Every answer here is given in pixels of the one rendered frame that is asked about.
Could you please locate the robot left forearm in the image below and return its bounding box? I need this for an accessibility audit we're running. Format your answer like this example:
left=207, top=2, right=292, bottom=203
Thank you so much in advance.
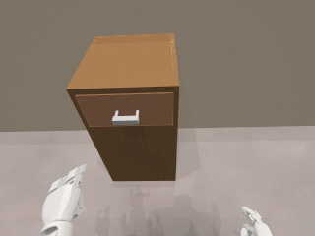
left=40, top=220, right=74, bottom=236

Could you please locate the cabinet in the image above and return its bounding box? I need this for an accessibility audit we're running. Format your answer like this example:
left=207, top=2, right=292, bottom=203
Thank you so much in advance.
left=66, top=33, right=180, bottom=182

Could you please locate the left robot hand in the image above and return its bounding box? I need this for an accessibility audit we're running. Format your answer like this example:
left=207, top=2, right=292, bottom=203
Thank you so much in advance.
left=41, top=164, right=87, bottom=226

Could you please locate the handle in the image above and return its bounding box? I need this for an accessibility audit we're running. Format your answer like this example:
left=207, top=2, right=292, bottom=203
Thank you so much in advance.
left=112, top=110, right=140, bottom=125

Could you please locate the right robot hand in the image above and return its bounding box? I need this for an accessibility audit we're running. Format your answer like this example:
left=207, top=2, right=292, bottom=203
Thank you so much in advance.
left=240, top=206, right=273, bottom=236

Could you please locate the drawer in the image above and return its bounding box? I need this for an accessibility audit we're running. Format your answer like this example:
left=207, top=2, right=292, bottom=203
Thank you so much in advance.
left=76, top=92, right=173, bottom=126

